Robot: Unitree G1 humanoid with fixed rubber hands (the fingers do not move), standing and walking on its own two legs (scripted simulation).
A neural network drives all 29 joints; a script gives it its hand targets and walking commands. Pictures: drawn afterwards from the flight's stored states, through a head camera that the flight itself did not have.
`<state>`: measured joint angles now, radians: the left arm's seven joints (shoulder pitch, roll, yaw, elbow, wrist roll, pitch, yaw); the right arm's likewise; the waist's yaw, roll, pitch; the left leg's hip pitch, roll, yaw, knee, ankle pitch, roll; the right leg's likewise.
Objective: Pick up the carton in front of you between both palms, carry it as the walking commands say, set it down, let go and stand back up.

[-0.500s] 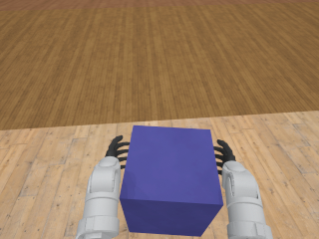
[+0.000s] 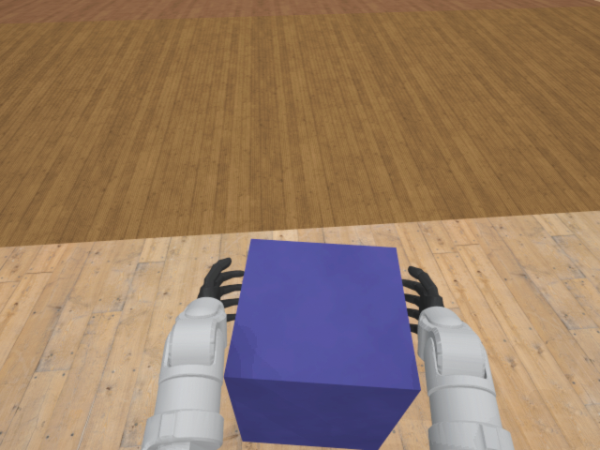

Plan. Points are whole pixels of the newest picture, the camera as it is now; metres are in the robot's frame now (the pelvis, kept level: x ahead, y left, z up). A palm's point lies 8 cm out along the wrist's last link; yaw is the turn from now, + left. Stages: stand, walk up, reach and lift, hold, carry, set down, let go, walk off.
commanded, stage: hold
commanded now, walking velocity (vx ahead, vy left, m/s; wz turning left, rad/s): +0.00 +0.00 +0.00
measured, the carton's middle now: (316, 348) +0.28 +0.00 -0.03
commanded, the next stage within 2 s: carry in 0.12 s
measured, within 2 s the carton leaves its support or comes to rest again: neither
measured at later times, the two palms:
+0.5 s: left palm (215, 259) +0.34 +0.15 +0.10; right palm (428, 260) +0.35 -0.15 +0.09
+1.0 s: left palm (264, 179) +0.57 +0.10 +0.07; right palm (420, 181) +0.58 -0.20 +0.07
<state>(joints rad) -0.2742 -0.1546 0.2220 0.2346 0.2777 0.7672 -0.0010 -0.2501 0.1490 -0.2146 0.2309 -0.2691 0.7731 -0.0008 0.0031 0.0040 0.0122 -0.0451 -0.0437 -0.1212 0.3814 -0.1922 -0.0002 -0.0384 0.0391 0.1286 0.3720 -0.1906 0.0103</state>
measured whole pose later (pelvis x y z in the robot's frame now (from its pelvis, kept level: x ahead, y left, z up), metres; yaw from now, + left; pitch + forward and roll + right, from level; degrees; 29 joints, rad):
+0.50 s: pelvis +0.08 -0.01 +0.00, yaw +1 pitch +4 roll +1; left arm -0.11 -0.13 0.08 -0.29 0.11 1.03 0.09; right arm -0.11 0.13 -0.10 -0.28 -0.11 1.04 -0.08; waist 0.01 -0.03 -0.17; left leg -0.36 0.01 0.15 0.52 -0.35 -0.01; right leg -0.18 -0.06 -0.03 0.40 -0.30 0.01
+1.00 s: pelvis +0.34 -0.05 -0.02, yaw +2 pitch +3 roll -1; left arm 0.03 -0.13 0.04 -0.50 0.03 1.19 0.14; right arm 0.02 0.13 -0.06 -0.52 -0.02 1.22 -0.16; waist 0.01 0.03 -0.11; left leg -0.31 0.10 0.06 1.10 -0.44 -0.01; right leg -0.42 -0.05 -0.26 0.55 -0.19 -0.09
